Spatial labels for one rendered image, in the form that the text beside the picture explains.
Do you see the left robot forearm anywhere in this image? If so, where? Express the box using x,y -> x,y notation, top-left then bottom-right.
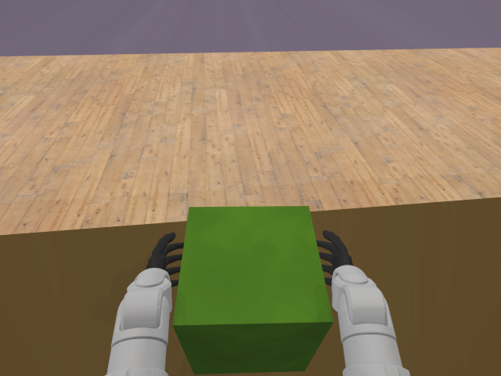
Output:
105,268 -> 172,376

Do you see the right robot forearm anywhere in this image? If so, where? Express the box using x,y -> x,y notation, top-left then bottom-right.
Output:
332,265 -> 410,376

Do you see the carton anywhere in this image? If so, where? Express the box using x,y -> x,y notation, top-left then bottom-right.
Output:
172,206 -> 333,374

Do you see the robot right hand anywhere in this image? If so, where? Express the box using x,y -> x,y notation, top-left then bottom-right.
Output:
316,230 -> 353,287

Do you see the robot left hand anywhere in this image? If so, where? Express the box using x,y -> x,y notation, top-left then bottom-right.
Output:
146,232 -> 184,287

